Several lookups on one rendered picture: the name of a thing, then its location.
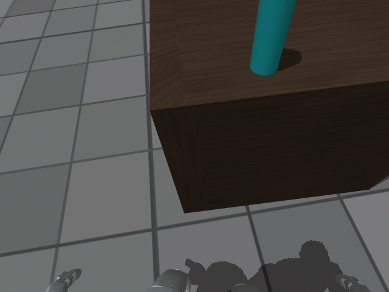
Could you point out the right robot hand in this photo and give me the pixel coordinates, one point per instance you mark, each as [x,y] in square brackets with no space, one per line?
[351,284]

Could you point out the bottle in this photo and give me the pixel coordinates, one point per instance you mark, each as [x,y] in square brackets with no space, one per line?
[272,23]

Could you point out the left robot hand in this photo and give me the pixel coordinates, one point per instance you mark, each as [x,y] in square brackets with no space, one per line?
[64,281]

